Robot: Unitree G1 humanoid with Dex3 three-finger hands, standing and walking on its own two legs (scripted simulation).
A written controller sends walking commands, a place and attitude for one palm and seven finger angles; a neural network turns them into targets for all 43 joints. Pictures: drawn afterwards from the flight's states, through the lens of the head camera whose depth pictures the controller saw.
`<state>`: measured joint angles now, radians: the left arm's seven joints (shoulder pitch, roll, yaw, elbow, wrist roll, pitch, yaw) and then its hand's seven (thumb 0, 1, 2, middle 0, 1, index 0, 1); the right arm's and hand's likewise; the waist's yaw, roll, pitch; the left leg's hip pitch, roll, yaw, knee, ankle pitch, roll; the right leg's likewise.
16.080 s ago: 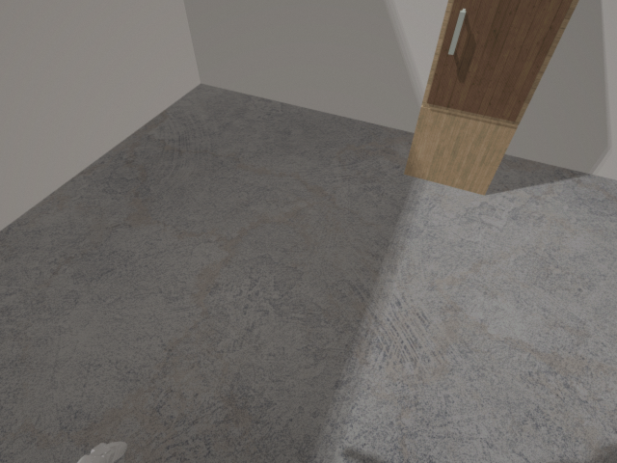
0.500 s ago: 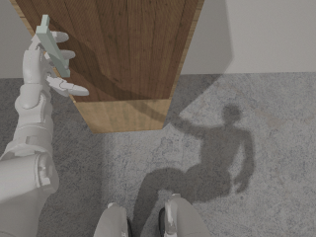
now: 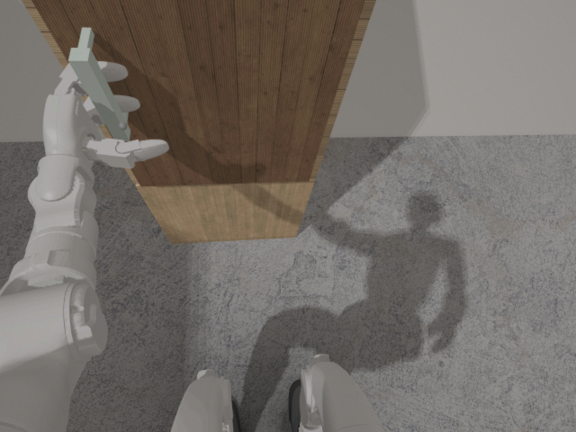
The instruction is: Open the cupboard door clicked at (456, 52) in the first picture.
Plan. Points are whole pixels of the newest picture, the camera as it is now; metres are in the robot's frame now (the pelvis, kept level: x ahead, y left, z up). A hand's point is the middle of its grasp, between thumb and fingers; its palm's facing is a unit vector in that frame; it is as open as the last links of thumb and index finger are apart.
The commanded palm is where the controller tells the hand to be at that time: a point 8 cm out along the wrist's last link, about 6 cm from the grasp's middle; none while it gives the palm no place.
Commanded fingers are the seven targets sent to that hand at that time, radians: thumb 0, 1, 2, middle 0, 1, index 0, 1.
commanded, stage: close the thumb around the handle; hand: left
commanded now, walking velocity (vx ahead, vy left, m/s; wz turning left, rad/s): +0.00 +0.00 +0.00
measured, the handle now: (106, 89) +0.57 +0.20 +0.06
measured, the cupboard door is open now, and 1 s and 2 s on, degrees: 0 16 47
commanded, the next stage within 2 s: pull the door open along its arc in 0.42 s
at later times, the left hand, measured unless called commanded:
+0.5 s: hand (122, 124) +0.51 +0.18 +0.05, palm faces +0.00 -1.00 -0.01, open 5.6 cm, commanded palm +0.49 +0.22 +0.05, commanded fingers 0.00 0.90 0.90 -0.40 -1.35 -0.40 -1.35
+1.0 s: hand (133, 183) +0.42 +0.16 +0.05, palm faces -0.04 -1.00 +0.01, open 5.9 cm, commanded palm +0.37 +0.22 +0.05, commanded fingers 0.00 0.90 0.90 -0.40 -1.35 -0.40 -1.35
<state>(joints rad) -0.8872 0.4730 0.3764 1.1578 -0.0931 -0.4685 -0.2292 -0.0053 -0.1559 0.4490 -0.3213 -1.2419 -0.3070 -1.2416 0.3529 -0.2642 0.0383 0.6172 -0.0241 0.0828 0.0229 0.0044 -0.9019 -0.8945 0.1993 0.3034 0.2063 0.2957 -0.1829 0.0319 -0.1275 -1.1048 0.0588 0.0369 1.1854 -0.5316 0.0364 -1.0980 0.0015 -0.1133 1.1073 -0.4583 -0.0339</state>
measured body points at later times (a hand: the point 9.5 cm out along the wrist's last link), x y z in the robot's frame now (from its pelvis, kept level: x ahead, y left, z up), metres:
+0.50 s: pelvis +0.00 +0.01 +0.00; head +0.15 +0.03 +0.43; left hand +0.51 +0.23 +0.06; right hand +0.01 -0.25 -0.11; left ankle +0.01 +0.10 -0.64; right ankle +0.03 -0.11 -0.64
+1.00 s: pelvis +0.02 +0.01 +0.02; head +0.13 +0.02 +0.46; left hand +0.42 +0.21 +0.06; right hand +0.09 -0.25 -0.09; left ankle +0.01 +0.10 -0.64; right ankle +0.03 -0.11 -0.64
